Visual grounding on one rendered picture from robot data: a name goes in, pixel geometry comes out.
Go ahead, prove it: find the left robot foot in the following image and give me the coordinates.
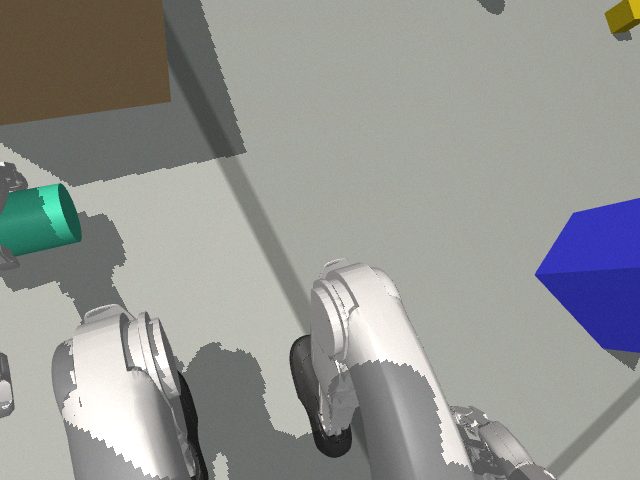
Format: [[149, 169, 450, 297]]
[[177, 370, 208, 480]]

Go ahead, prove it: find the right robot hand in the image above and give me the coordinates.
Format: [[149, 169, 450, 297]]
[[449, 406, 536, 480]]

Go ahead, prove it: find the right robot arm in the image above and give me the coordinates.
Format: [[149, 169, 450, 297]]
[[507, 464, 557, 480]]

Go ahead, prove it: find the left robot hand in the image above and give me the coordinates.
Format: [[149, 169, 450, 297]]
[[0, 162, 28, 270]]

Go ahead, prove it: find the right robot foot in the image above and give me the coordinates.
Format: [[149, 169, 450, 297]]
[[290, 335, 352, 458]]

